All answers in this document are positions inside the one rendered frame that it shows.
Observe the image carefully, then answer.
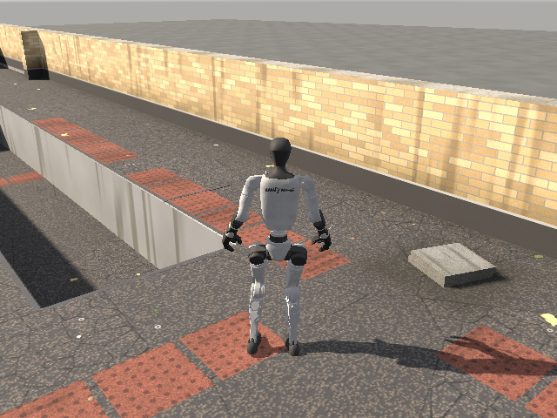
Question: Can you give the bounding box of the left robot forearm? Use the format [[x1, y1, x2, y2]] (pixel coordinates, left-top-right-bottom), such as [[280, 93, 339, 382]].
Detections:
[[225, 209, 244, 238]]

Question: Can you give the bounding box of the right robot forearm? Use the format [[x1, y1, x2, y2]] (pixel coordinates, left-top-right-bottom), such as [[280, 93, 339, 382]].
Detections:
[[313, 209, 329, 239]]

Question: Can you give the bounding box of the robot left upper arm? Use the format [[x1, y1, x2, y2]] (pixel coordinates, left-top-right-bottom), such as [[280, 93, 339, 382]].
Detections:
[[235, 175, 262, 222]]

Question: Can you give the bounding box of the robot right upper arm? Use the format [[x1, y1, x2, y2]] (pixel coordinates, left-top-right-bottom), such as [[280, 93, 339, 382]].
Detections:
[[298, 175, 322, 223]]

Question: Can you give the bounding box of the robot head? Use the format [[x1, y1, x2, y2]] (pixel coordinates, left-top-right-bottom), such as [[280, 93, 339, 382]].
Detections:
[[265, 138, 295, 179]]

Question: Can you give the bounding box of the robot left hand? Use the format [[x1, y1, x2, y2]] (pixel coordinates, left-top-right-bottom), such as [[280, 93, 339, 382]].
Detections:
[[222, 232, 242, 252]]

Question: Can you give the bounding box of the humanoid robot torso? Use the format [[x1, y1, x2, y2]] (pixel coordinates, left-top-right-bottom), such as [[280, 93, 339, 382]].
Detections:
[[259, 171, 300, 261]]

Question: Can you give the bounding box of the robot right hand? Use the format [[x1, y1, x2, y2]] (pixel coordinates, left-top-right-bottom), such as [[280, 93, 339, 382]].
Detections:
[[312, 234, 332, 252]]

